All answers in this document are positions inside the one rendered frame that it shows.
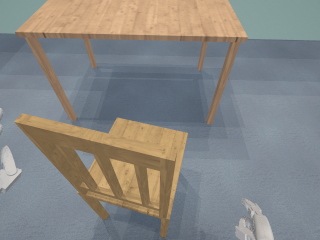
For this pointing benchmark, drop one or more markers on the robot right hand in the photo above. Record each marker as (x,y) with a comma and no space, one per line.
(258,228)

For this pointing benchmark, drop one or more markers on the robot left hand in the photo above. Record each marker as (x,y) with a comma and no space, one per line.
(9,174)

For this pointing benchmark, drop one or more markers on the chair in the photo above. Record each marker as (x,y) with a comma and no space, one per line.
(136,165)

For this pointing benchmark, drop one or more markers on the table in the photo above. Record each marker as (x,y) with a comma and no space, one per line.
(154,20)

